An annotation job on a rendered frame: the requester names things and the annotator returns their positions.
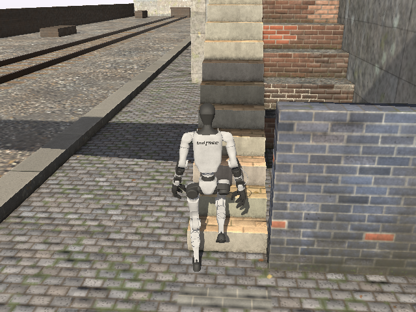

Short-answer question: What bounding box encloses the robot right upper arm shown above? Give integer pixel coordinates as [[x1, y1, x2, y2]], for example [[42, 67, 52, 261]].
[[221, 131, 238, 168]]

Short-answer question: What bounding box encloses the left robot hand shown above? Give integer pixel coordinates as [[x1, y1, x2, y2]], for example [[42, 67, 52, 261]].
[[172, 184, 186, 199]]

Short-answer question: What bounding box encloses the left robot foot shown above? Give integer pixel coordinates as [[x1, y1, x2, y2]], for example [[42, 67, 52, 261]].
[[192, 255, 202, 272]]

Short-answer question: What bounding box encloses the robot right forearm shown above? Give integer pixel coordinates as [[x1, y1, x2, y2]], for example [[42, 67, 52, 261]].
[[231, 158, 245, 191]]

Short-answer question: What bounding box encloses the robot left forearm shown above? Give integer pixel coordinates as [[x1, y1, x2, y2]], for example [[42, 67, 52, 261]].
[[173, 158, 185, 186]]

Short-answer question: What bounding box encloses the right robot thigh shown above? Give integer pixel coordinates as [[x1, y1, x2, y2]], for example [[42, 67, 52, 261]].
[[215, 179, 230, 207]]

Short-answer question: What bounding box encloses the robot left upper arm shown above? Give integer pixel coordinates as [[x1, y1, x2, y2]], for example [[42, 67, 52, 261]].
[[178, 132, 194, 168]]

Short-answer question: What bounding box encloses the right robot hand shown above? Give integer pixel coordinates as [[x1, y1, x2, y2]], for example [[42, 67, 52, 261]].
[[231, 189, 246, 208]]

